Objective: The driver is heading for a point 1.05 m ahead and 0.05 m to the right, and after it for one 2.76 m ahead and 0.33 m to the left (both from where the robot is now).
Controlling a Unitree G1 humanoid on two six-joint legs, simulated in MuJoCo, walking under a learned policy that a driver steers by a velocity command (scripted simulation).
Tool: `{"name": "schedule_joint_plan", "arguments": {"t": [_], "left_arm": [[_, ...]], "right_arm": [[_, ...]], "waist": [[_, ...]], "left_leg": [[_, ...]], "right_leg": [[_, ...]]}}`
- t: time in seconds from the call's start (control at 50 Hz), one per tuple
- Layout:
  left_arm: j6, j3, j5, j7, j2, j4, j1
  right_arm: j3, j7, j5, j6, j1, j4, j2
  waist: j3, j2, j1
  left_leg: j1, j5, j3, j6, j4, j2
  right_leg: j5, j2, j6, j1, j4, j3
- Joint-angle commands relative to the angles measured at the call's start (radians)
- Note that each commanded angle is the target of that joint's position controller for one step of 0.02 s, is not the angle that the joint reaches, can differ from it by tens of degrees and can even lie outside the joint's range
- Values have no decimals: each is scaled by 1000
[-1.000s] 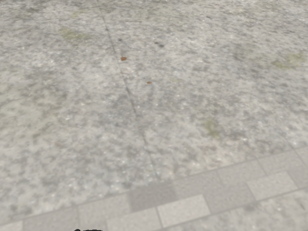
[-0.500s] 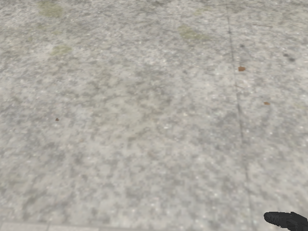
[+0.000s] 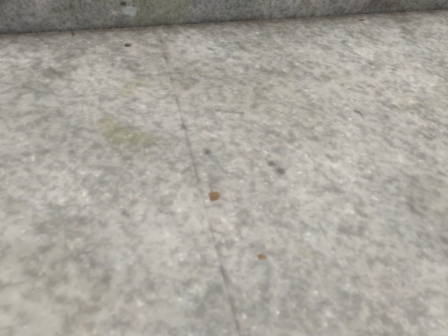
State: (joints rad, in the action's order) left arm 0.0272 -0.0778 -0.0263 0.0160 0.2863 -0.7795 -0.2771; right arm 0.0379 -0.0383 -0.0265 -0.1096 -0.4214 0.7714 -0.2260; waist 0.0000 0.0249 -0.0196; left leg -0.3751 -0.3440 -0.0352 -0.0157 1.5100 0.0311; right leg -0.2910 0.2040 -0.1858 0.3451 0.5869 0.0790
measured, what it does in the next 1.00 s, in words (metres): walks ahead: left foot, then right foot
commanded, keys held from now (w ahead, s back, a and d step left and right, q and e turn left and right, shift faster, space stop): w+e+shift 0.42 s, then w+shift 0.02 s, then w+q+shift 0.56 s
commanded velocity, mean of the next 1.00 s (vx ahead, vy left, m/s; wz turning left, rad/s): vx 1.00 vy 0.00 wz -0.25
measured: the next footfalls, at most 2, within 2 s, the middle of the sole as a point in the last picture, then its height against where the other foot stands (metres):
left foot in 0.26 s outside the picture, level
right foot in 0.68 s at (261, 253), level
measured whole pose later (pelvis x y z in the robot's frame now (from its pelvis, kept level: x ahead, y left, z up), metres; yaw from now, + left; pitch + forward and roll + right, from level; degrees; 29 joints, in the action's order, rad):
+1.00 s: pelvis +0.90 -0.11 +0.01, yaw -11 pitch +1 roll -2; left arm 0.11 -0.05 -0.02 -0.01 0.28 -0.89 -0.51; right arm 0.05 0.07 -0.02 -0.01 -0.10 0.71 -0.31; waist 0.01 -0.03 0.04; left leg -0.83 -0.01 0.07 0.11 1.02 0.10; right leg -0.38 0.04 -0.01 -0.14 0.23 0.24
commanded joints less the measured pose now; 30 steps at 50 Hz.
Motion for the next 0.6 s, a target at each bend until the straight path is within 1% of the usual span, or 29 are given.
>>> {"name": "schedule_joint_plan", "arguments": {"t": [0.02, 0.04, 0.06, 0.08, 0.1, 0.12, 0.14, 0.16, 0.18, 0.2, 0.22, 0.24, 0.26, 0.28, 0.3, 0.32, 0.34, 0.36, 0.38, 0.4, 0.42, 0.46, 0.48, 0.5, 0.52, 0.54, 0.56, 0.58, 0.6], "left_arm": [[36, -29, 7, -35, 110, 68, -40], [51, -22, 10, -36, 108, 64, -42], [64, -14, 10, -29, 110, 67, -15], [73, -20, 3, -26, 136, 79, 11], [76, -26, 0, -23, 150, 88, 28], [78, -30, 8, -19, 161, 90, 39], [79, -36, 15, -12, 178, 81, -2], [77, -44, 19, -5, 196, 74, -38], [71, -49, 21, -2, 205, 68, -75], [65, -53, 21, -3, 211, 64, -108], [60, -55, 17, -3, 226, 58, -128], [59, -58, 9, 1, 246, 56, -121], [70, -44, 3, 5, 199, 80, -80], [79, -1, 18, 0, 25, 148, -60], [76, 11, 45, -1, 44, 196, -123], [57, 8, 16, -9, 81, 170, -51], [46, 10, -3, 1, 84, 171, 12], [33, 10, -14, 17, 76, 177, 66], [20, 14, -14, 33, 53, 200, 70], [3, 21, -15, 44, 32, 212, 101], [-11, 27, -15, 51, 17, 234, 121], [-16, 42, -22, 54, 7, 280, 190], [-16, 47, -19, 53, 13, 291, 206], [-13, 48, -17, 55, 29, 299, 220], [-12, 46, -17, 61, 49, 285, 237], [-4, 59, -9, 71, 35, 304, 253], [4, 65, -8, 77, 33, 304, 298], [10, 72, -9, 78, 20, 303, 323], [13, 70, -9, 69, 31, 289, 322]], "right_arm": [[1, 21, -42, -15, 143, -209, -115], [-3, 25, -52, 15, 171, -232, -116], [-10, 27, -51, 33, 227, -265, -116], [-15, 32, -41, 36, 279, -294, -122], [-23, 45, -33, 35, 295, -300, -118], [-29, 58, -19, 32, 300, -295, -101], [-31, 66, -2, 31, 312, -280, -95], [-29, 67, 9, 32, 315, -268, -101], [-26, 64, 12, 32, 328, -261, -116], [-21, 58, 9, 32, 326, -253, -130], [-6, 46, 8, 28, 259, -231, -161], [18, 30, 2, 21, 93, -194, -202], [47, 6, -18, 14, -123, -170, -271], [68, -4, -57, 11, -226, -161, -371], [77, 7, -44, 17, -96, -173, -391], [61, 11, -39, 24, 25, -186, -281], [43, 17, -30, 28, 66, -175, -204], [34, 20, -29, 29, 61, -147, -170], [25, 16, -26, 22, 41, -112, -148], [15, 22, -16, 15, 13, -71, -106], [10, 29, -8, 3, -2, -45, -91], [6, 38, -3, -18, -1, -11, -85], [7, 38, -9, -26, 18, -3, -100], [10, 36, -10, -28, 29, 6, -121], [10, 36, -2, -24, 34, 18, -126], [13, 36, 1, -24, 31, 21, -160], [13, 38, 14, -18, 3, 42, -162], [16, 42, 22, -13, -30, 63, -183], [22, 45, 22, -9, -44, 72, -217]], "waist": [[34, -128, -20], [105, -138, -49], [162, -137, -68], [181, -119, -69], [161, -94, -67], [135, -63, -64], [94, -32, -32], [68, 9, -8], [51, 28, 19], [36, 29, 28], [-24, 11, -4], [-128, -24, -102], [-260, -54, -211], [-361, -345, -201], [-402, -494, -81], [-235, -312, -69], [-127, -187, -70], [-69, -127, -65], [-39, -169, -35], [-3, -160, -23], [16, -173, -4], [48, -143, 25], [67, -134, 47], [90, -123, 65], [88, -68, 63], [119, -92, 80], [143, -51, 61], [151, -48, 51], [133, -48, 49]], "left_leg": [[-553, -57, -98, -6, 7, 69], [-525, -89, -99, -21, -85, 105], [-467, -85, -86, -31, -228, 127], [-370, -6, -66, -39, -375, 137], [-201, 133, -50, -41, -523, 141], [-11, 267, -28, -37, -667, 120], [107, 385, 5, -32, -716, 84], [124, 431, 3, -25, -777, 69], [104, 417, 11, -20, -835, 51], [98, 371, 16, -16, -891, 30], [171, 266, 31, -7, -929, -14], [360, 173, 63, -2, -914, -36], [624, -15, -46, 17, -856, 83], [774, -364, -512, 47, -1034, 383], [741, -460, -939, 121, -1278, 463], [613, -546, -786, 131, -1254, 424], [479, -402, -581, 123, -1223, 373], [390, -241, -429, 101, -1215, 320], [335, -127, -333, 99, -1216, 308], [296, -31, -238, 79, -1232, 281], [290, 94, -184, 75, -1236, 289], [229, 232, -91, 82, -1301, 261], [192, 245, -44, 93, -1347, 246], [178, 278, 9, 103, -1382, 229], [174, 311, 91, 103, -1416, 168], [131, 362, 101, 117, -1458, 196], [126, 445, 120, 130, -1508, 191], [142, 523, 111, 145, -1527, 195], [212, 707, 117, 154, -1488, 194]], "right_leg": [[-79, -371, -211, -271, -381, -652], [-92, -356, -197, -111, -414, -621], [-83, -325, -178, 55, -450, -577], [-27, -292, -163, 173, -481, -531], [7, -233, -131, 273, -482, -459], [34, -180, -97, 358, -471, -392], [79, -177, -81, 349, -474, -394], [136, -189, -69, 250, -447, -405], [199, -201, -55, 124, -403, -418], [292, -211, -35, 6, -330, -433], [459, -205, -12, -82, -175, -425], [566, -176, 22, -77, 83, -384], [456, -141, 55, 84, 424, -341], [-237, -53, 65, 324, 799, -253], [-176, -82, 56, 471, 937, -220], [-81, -166, 50, 531, 972, -174], [-12, -215, 52, 526, 921, -149], [1, -242, 55, 501, 888, -146], [-8, -260, 64, 500, 876, -157], [-15, -278, 65, 505, 871, -160], [-16, -283, 67, 534, 865, -161], [49, -272, 70, 527, 765, -194], [93, -253, 73, 507, 686, -211], [141, -243, 76, 486, 580, -206], [196, -212, 77, 424, 496, -147], [249, -233, 68, 343, 337, -112], [277, -225, 57, 260, 249, -39], [303, -226, 45, 179, 185, 1], [276, -203, 39, 128, 150, 21]]}}
Keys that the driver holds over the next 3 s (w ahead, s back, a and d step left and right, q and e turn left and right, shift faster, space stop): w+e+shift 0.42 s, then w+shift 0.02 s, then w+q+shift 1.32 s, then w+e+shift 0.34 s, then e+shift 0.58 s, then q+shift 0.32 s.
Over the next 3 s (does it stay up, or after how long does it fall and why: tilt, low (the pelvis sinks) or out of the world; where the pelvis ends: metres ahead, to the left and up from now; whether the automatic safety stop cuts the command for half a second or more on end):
stays up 2.22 0.23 0.25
